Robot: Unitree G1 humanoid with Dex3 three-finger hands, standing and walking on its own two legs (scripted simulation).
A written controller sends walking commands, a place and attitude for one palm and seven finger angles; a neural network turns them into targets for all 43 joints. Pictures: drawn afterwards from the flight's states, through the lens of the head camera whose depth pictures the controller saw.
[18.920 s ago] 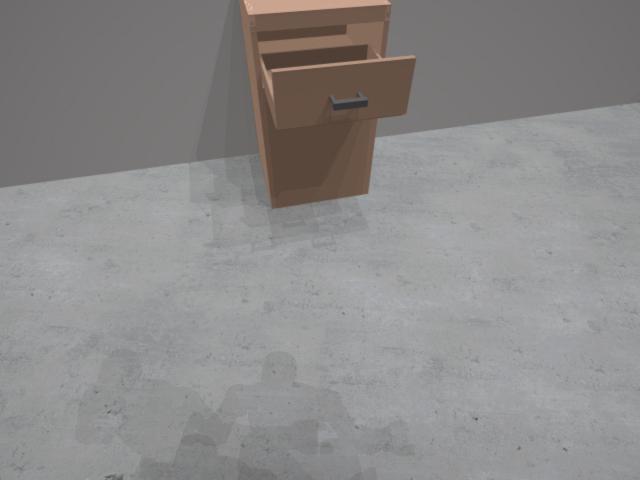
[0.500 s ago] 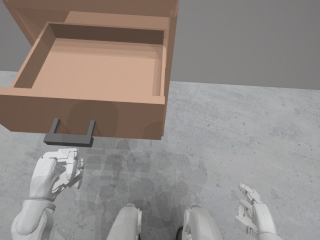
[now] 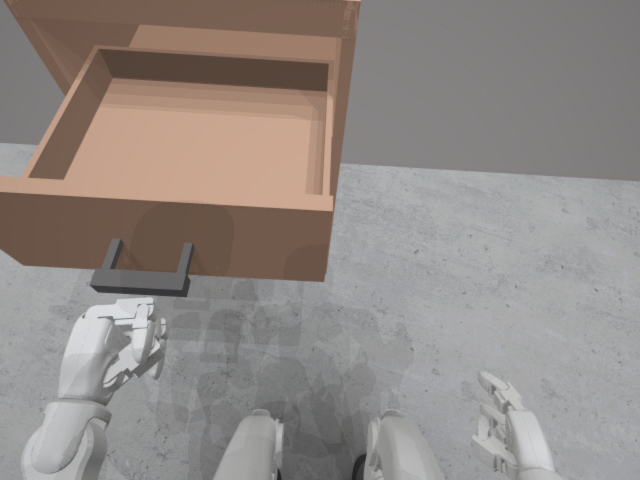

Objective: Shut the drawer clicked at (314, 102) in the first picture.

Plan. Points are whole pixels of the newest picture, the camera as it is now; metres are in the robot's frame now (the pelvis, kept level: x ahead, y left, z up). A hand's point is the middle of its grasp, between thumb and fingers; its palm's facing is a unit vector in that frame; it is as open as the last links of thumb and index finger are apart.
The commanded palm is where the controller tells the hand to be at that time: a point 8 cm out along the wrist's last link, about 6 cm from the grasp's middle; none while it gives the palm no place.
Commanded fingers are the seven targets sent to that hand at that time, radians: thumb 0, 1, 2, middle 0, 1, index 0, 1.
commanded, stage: push the drawer shut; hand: left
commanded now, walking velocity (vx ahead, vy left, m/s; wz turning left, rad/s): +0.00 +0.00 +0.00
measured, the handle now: (146, 266) +0.35 +0.23 +0.03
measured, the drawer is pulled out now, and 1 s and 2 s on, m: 0.29 0.20 0.08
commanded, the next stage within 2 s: none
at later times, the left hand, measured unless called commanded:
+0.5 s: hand (164, 303) +0.31 +0.20 +0.03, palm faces -0.03 -1.00 -0.06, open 3.0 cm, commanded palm +0.31 +0.25 +0.04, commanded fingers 0.00 0.90 0.90 -1.40 -1.60 -1.40 -1.60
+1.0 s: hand (173, 259) +0.36 +0.20 +0.03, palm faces -0.02 -1.00 -0.05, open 3.2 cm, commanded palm +0.36 +0.25 +0.04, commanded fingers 0.00 0.90 0.90 -1.40 -1.60 -1.40 -1.60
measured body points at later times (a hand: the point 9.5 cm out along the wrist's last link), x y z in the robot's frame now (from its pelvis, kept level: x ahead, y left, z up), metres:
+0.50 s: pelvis -0.01 +0.00 +0.00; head +0.11 +0.02 +0.43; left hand +0.30 +0.25 +0.03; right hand +0.16 -0.24 -0.10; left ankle +0.01 +0.11 -0.62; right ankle +0.04 -0.12 -0.62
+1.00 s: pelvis +0.00 +0.01 +0.01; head +0.12 +0.02 +0.44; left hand +0.36 +0.25 +0.04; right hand +0.12 -0.25 -0.10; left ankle +0.01 +0.11 -0.62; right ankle +0.04 -0.12 -0.62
